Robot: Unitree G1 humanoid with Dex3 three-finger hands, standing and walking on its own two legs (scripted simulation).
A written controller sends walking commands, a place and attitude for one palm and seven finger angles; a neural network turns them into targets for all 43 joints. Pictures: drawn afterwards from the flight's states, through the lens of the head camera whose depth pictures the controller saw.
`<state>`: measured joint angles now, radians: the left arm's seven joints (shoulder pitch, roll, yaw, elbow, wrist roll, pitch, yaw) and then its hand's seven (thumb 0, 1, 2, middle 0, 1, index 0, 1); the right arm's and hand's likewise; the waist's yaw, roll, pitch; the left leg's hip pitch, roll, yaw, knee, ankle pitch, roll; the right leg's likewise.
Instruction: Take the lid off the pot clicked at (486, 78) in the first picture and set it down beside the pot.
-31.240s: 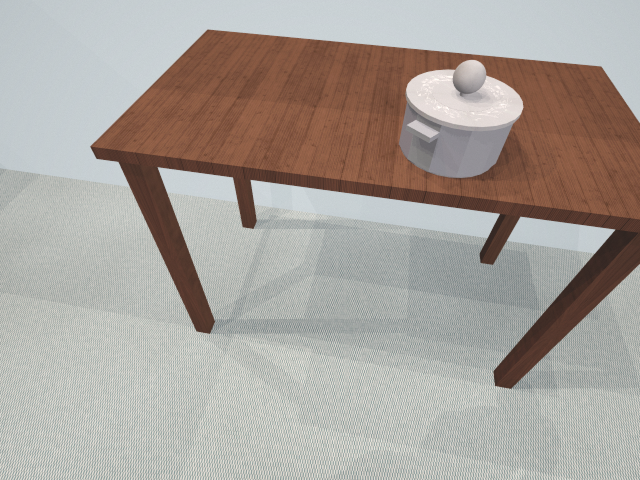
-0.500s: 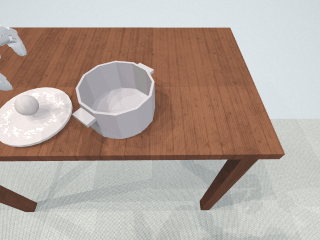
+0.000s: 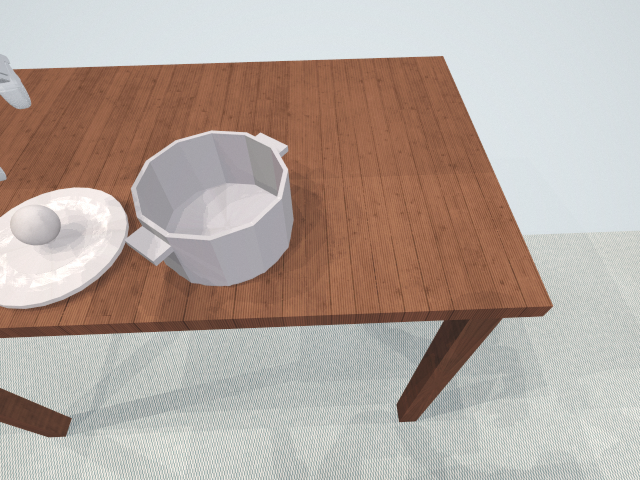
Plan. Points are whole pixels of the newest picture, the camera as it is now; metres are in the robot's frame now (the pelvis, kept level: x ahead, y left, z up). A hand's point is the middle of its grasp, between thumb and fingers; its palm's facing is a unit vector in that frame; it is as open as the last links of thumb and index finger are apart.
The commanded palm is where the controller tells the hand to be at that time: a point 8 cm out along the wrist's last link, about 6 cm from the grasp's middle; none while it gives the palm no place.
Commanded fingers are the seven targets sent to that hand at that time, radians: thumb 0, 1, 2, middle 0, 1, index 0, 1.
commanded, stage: draw the hand back to the body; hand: left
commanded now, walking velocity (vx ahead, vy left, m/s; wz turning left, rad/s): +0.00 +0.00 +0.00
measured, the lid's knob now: (36, 225) +0.44 +0.38 +0.07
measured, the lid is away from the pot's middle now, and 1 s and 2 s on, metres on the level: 0.25 0.25 0.25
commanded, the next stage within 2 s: none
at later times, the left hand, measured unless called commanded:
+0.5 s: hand (2, 134) +0.40 +0.28 +0.25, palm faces +0.38 -0.81 -0.45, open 11.0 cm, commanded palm +0.34 +0.33 +0.27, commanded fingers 0.00 0.08 0.71 -0.34 -0.76 -0.34 -0.76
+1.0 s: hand out of the picture +0.33 +0.27 +0.26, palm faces +0.54 -0.81 -0.24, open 9.1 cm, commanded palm +0.28 +0.30 +0.26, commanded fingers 0.00 0.67 0.85 -0.24 -0.43 -0.24 -0.43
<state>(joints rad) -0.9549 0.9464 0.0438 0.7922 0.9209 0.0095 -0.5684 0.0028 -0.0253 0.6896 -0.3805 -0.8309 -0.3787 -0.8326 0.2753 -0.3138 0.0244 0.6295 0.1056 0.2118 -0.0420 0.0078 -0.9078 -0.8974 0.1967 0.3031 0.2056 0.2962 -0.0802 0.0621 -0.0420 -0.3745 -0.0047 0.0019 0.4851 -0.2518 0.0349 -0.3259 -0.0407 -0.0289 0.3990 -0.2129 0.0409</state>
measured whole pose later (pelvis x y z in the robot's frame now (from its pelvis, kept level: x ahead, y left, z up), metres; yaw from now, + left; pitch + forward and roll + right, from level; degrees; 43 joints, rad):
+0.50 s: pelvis +0.00 -0.01 +0.00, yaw -1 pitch +1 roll -1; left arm -0.57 0.64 0.33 0.40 0.05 -0.06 -0.07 0.00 -0.02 0.69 -0.38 -0.83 -0.38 -0.83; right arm 0.23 -0.25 0.08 0.59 0.08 0.03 -0.07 0.01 -0.91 -0.90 0.20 0.30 0.21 0.30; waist 0.01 0.03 0.02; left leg -0.20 0.01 0.01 0.43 -0.25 0.01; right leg -0.17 -0.03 -0.02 0.37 -0.22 0.02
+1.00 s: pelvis +0.02 -0.03 +0.00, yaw -1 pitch -1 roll +0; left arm -0.18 0.47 0.47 -0.01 -0.10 -0.09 0.08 0.01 0.43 0.80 -0.29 -0.56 -0.29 -0.56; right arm 0.18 -0.27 0.01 0.68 0.04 -0.06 -0.07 0.01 -0.91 -0.90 0.20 0.30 0.20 0.30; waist 0.04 0.06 0.01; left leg -0.11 0.03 0.02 0.40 -0.27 -0.01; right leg -0.10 -0.01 -0.01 0.36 -0.25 0.01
